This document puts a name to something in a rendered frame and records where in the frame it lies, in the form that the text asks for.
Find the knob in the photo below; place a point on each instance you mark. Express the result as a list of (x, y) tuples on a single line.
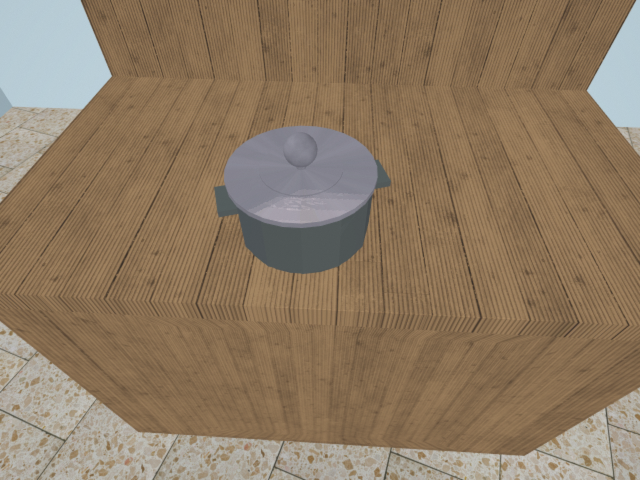
[(300, 149)]

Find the lid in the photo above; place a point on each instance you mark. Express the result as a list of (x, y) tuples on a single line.
[(265, 186)]

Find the table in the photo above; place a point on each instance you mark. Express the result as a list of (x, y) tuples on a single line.
[(495, 303)]

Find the pot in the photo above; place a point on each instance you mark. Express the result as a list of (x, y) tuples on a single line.
[(303, 250)]

